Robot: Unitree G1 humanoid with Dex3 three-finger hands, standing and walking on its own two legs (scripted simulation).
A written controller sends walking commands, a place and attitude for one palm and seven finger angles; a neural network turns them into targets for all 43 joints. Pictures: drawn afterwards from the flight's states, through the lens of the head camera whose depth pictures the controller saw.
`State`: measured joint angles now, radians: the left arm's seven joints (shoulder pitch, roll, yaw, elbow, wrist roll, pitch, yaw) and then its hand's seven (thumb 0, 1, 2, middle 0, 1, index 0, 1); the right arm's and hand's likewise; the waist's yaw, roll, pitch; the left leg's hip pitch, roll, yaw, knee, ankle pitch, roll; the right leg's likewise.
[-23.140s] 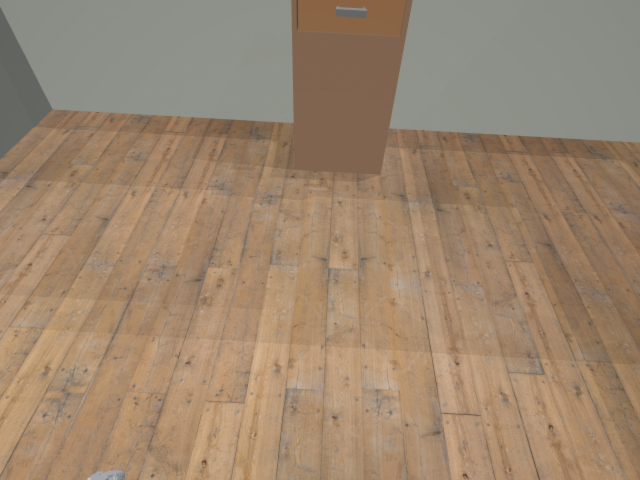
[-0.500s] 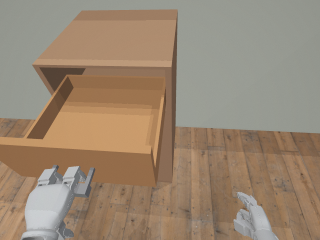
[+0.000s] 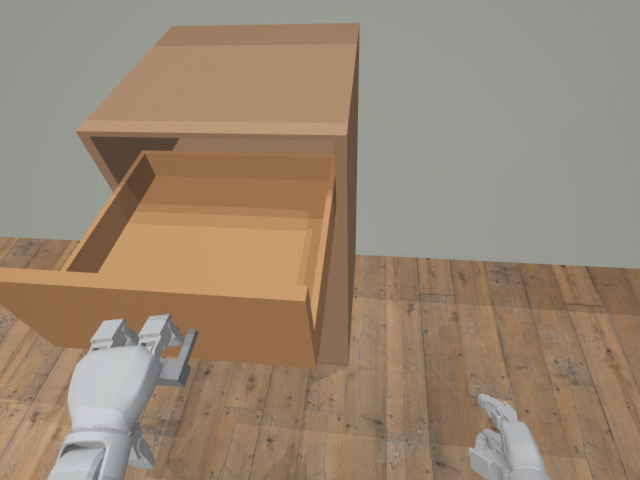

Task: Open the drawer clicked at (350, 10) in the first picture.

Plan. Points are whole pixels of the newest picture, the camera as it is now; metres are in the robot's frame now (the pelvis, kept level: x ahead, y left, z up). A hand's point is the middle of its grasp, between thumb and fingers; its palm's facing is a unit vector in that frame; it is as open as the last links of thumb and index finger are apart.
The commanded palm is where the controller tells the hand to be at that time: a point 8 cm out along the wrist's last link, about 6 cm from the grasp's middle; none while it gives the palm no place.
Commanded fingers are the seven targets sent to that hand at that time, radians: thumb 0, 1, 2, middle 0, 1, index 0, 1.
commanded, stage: lift the hand off the handle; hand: left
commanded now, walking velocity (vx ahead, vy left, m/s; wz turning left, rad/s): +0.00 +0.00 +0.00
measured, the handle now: (147, 352) +0.24 +0.26 +0.03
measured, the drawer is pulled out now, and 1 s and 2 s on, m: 0.30 0.30 0.30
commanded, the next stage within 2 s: draw the hand back to the body in 1.16 s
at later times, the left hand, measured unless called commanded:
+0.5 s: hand (105, 364) +0.20 +0.26 +0.09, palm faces +0.07 -0.06 -1.00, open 13.5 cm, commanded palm +0.17 +0.26 +0.15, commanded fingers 0.00 -0.50 0.30 -0.30 -1.20 -0.30 -1.20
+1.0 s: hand (67, 322) +0.21 +0.27 +0.16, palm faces +0.12 -0.06 -0.99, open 13.8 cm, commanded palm +0.17 +0.26 +0.22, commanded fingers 0.00 -0.50 0.30 -0.30 -1.20 -0.30 -1.20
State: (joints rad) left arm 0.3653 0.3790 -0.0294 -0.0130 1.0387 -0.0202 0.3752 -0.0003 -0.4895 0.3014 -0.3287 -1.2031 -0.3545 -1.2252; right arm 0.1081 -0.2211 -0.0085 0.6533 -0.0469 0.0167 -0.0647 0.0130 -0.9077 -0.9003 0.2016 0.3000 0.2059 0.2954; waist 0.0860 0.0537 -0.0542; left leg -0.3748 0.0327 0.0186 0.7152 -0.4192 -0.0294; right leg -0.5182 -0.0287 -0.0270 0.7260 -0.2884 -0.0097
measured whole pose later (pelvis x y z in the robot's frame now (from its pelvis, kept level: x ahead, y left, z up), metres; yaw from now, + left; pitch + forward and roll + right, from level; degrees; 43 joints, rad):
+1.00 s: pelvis +0.01 +0.01 +0.03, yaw +1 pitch -4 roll +0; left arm 0.31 0.55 0.06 -0.41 0.84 0.10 0.00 0.00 -0.49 0.30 -0.32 -1.20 -0.33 -1.20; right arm 0.07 -0.27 0.05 0.63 0.00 0.08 -0.04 0.01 -0.91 -0.90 0.20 0.30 0.21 0.30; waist 0.12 0.12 0.02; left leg -0.04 0.02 0.01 0.39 -0.28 -0.02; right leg -0.17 -0.03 -0.05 0.41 -0.16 0.01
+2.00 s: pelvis +0.00 +0.01 +0.03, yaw +1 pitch -6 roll +0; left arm 0.41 0.38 0.26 -0.45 0.11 -0.09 0.07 0.00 -0.45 0.32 -0.31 -1.17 -0.32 -1.17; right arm 0.12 -0.22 0.05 0.62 -0.01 -0.11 -0.09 0.01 -0.91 -0.90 0.20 0.30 0.21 0.30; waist 0.09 0.08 0.07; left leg -0.04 0.03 0.00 0.42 -0.28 -0.02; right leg -0.16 -0.02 -0.05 0.41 -0.15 0.00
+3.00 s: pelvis +0.01 +0.01 +0.03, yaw +1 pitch -5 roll -1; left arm 0.46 0.32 0.32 -0.50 -0.03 -0.13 0.09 0.01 0.88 0.89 -0.21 -0.31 -0.22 -0.31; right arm 0.19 -0.21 0.04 0.64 -0.02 -0.17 -0.07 0.01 -0.91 -0.90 0.20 0.30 0.21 0.30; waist 0.08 0.06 0.03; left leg -0.02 0.04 0.00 0.42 -0.30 -0.03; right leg -0.13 -0.01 -0.06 0.39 -0.17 0.00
